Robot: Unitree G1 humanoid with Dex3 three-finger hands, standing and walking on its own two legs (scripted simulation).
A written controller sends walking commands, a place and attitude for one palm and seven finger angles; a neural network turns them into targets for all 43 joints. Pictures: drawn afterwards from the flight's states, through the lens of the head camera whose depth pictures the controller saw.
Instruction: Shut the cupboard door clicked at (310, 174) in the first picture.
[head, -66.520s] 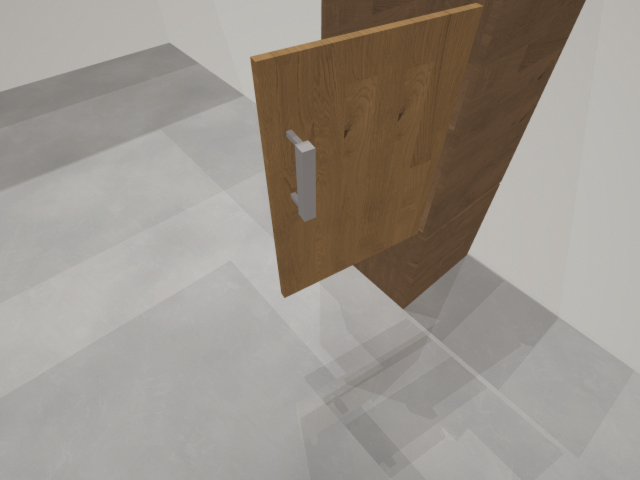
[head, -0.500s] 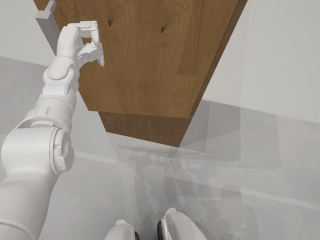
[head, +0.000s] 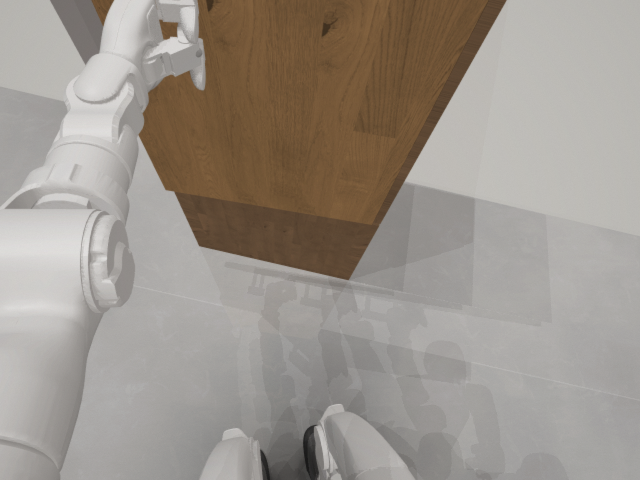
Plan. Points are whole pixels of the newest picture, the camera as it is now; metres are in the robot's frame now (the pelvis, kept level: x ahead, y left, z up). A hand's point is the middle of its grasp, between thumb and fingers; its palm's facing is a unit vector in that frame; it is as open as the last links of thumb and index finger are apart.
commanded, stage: push the door shut along its arc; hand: left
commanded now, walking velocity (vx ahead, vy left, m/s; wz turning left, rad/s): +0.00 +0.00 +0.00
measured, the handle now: (100, 29) +0.62 +0.14 +0.12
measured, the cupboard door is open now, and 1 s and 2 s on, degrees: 4 0 0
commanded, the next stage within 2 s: pull the fist back off the door in 0.22 s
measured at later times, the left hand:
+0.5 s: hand (224, 34) +0.59 +0.01 +0.13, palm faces +0.05 -1.00 +0.06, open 3.2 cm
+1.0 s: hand (241, 67) +0.55 +0.00 +0.12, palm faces +0.04 -1.00 -0.01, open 3.1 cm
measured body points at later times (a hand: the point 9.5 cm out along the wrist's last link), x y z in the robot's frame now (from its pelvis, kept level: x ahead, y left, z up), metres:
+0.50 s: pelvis -0.01 -0.01 -0.02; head +0.15 +0.00 +0.40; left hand +0.58 +0.06 +0.13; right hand -0.08 -0.25 -0.12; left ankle -0.01 +0.09 -0.67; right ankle +0.01 -0.08 -0.67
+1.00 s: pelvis +0.01 -0.01 +0.01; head +0.13 -0.02 +0.45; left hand +0.55 +0.05 +0.12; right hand -0.08 -0.25 -0.09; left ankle -0.01 +0.09 -0.67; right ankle +0.01 -0.08 -0.67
